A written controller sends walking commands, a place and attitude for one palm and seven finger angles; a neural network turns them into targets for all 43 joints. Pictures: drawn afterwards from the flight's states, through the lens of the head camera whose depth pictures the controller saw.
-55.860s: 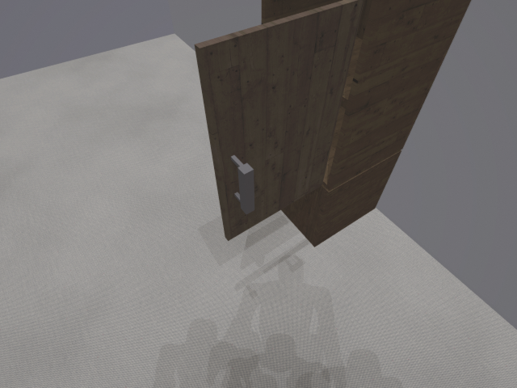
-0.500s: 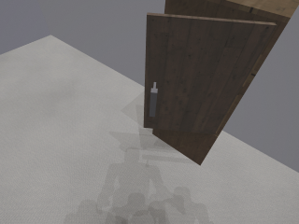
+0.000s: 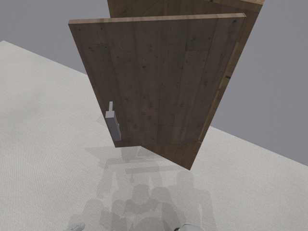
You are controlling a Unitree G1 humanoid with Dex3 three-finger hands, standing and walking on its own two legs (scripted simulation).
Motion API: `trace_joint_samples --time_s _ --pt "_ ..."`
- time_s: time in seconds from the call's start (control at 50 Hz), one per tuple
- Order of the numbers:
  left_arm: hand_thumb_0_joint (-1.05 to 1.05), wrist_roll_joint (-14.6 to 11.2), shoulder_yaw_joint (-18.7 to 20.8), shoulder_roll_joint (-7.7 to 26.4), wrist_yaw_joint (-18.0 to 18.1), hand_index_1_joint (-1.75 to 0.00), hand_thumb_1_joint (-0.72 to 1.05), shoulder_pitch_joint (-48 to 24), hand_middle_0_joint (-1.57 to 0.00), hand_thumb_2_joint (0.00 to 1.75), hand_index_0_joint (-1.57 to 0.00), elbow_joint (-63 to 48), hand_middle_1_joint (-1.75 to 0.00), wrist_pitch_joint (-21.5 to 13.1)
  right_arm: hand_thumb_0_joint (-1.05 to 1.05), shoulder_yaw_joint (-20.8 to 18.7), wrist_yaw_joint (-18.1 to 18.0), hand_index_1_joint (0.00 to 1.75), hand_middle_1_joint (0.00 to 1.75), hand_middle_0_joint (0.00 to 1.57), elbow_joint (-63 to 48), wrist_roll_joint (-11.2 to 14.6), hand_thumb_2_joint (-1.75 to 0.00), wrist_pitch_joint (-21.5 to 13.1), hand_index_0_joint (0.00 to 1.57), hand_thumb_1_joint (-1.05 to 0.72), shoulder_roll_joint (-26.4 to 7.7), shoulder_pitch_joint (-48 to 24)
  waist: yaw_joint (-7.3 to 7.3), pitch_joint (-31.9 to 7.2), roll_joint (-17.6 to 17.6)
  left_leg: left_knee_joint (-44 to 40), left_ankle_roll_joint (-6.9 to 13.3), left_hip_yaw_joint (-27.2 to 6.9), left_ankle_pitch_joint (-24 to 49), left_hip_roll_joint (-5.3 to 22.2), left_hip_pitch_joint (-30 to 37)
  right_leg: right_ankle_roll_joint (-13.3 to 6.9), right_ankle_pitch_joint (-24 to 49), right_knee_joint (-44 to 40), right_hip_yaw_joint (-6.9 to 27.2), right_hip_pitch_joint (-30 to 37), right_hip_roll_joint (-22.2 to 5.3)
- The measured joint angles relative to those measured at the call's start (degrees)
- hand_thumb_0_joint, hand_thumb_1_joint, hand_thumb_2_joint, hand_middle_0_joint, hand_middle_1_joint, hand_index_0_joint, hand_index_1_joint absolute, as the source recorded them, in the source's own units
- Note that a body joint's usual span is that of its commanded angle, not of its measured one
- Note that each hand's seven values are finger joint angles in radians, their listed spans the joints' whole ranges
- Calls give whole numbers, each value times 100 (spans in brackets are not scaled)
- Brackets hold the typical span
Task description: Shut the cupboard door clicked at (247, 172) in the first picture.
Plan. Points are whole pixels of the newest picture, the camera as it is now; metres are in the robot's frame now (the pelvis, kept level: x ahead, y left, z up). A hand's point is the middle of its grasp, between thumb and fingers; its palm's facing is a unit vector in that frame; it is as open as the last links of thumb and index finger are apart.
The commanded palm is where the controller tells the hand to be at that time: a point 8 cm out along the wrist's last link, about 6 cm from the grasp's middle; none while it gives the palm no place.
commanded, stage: come to a stop and stand still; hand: left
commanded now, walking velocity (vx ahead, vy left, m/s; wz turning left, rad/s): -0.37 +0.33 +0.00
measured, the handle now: (114, 121) +0.46 +0.15 -0.07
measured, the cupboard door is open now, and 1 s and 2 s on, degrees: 33 33 33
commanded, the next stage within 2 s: none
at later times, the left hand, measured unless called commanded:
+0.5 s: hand out of the picture +0.04 +0.24 -0.17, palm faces +0.12 -0.97 -0.22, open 7.3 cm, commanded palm none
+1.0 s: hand out of the picture -0.05 +0.23 -0.15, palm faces +0.04 -0.98 -0.19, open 7.3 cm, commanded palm none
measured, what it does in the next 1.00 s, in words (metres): steps on the spot: left foot, then right foot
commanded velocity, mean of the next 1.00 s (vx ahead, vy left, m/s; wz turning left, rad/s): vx -0.06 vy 0.05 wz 0.00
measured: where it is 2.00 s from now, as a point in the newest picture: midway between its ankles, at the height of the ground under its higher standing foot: outside the picture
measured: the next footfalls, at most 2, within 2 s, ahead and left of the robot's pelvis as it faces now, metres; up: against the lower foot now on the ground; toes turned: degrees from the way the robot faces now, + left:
left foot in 0.46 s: +0.02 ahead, +0.15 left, +0.00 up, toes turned +4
right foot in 0.80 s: -0.06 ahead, -0.07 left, +0.00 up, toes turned +3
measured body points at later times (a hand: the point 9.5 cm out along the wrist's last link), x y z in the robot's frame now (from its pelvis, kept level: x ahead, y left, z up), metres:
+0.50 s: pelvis -0.01 +0.04 +0.01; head +0.02 +0.06 +0.45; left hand +0.03 +0.29 -0.15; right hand +0.12 -0.21 -0.12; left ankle -0.02 +0.14 -0.73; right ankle +0.06 -0.12 -0.72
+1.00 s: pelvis -0.05 +0.06 +0.02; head -0.05 +0.05 +0.47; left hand -0.05 +0.28 -0.14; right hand -0.05 -0.17 -0.14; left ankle -0.02 +0.14 -0.72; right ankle -0.10 -0.07 -0.72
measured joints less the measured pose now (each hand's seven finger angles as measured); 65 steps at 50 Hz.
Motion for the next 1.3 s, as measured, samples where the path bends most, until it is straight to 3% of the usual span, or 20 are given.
trace_joint_samples --time_s 0.06,0.16,0.26,0.36,0.42,0.46,0.48,0.54,0.64,0.72,0.8,0.84,0.9,0.98,1.3 --pt "0 -27 -154 -258 140 -30 91 -97 -20 90 -20 74 -29 -91 1 -24 -70 30 30 20 -19 98 -90 142 20 -90 -159 -308 -11 119 208 1297 160 -575 -507 -345 -607 -59 -247 -3 -85 183 65" --pt "-1 -55 -193 -466 314 -30 92 -159 -20 90 -21 40 -29 -37 1 -30 -73 30 30 20 -214 124 -90 233 20 -91 -202 -848 140 115 111 2128 131 -661 -288 -883 -1356 -99 -29 -522 -86 497 2" --pt "-1 -29 -144 -411 378 -30 92 -138 -21 90 -21 -24 -30 28 1 -90 -5 30 30 20 -487 59 -90 351 20 -91 -268 -1368 312 62 69 2445 43 -753 144 -1120 -1842 -73 128 -790 -129 608 -50" --pt "-1 31 -72 -228 387 -30 91 29 -21 90 -21 -48 -30 119 1 -107 57 30 30 20 -738 54 -90 340 20 -91 -269 -1675 409 -6 -40 1792 65 -812 267 -1069 -1688 26 181 -766 -150 552 -155" --pt "0 58 -27 -79 360 -30 91 159 -20 90 -21 -49 -30 167 0 -69 77 30 30 20 -817 68 -90 257 20 -91 -215 -1688 464 -63 -176 772 126 -782 419 -1002 -1221 131 161 -617 -133 444 -241" --pt "0 32 -5 3 346 -30 91 284 -20 90 -21 -31 -30 214 0 -19 91 30 30 20 -847 72 -90 163 20 -91 -198 -1591 472 -147 -219 -298 179 -761 941 -943 -706 239 64 -351 -122 307 -270" --pt "0 4 3 45 340 -30 91 313 -20 90 -21 1 -30 257 0 -9 84 30 30 20 -830 57 -90 116 20 -91 -171 -1531 450 -175 -255 -469 284 -768 771 -972 -623 265 -100 -153 -98 223 -288" --pt "0 -39 44 175 351 -30 91 366 -20 90 -20 90 -29 418 0 123 31 30 30 20 -734 -23 -90 151 20 -91 16 -1364 502 -138 -460 -511 586 -715 906 -1101 -569 192 -1177 635 358 86 -104" --pt "0 -62 13 165 315 -30 91 535 -20 90 -20 229 -29 440 1 275 -76 30 30 20 -558 -8 -90 127 20 -90 180 -1130 532 -147 -409 -1084 715 -660 1343 -1161 -414 173 -1304 1653 668 138 217" --pt "0 -79 -71 64 305 -30 91 689 -20 90 -20 374 -29 401 1 245 -123 30 30 20 -408 29 -90 70 20 -92 170 -1046 483 -197 -321 -1357 795 -551 1543 -1247 -396 195 -1364 1040 620 665 199" --pt "0 -94 -156 -29 321 -30 91 780 -20 90 -20 503 -29 309 1 217 -116 30 30 20 -228 85 -90 23 20 -91 161 -945 410 -295 -302 -1345 804 -427 1601 -1354 -499 110 -642 -501 626 1447 151" --pt "0 -91 -188 -110 356 -30 91 781 -20 90 -20 617 -29 239 1 206 -101 30 30 20 -105 122 -90 27 20 -91 147 -940 393 -313 -262 -1283 779 -349 1589 -1360 -547 108 -820 -942 701 1640 125" --pt "0 -92 -270 -276 345 -30 91 777 -20 90 -20 716 -29 204 1 180 -91 30 30 20 28 118 -90 13 20 -92 81 -848 267 -313 -73 -1493 767 -399 1755 -1327 -433 137 -642 -1067 658 1715 170" --pt "0 -105 -320 -372 365 -30 91 814 -20 90 -20 778 -29 132 1 219 -62 30 30 20 241 107 -90 -1 20 -91 99 -652 211 -357 -63 -1651 733 -426 1879 -1309 -284 110 -544 -1147 636 1828 194" --pt "0 -116 -331 -544 366 -30 91 1078 -20 90 -20 916 -29 113 1 228 -93 30 30 20 529 70 -90 60 20 -90 309 -174 187 -301 -258 -1674 604 -531 2002 -1175 -404 -27 -445 -1168 545 1722 341"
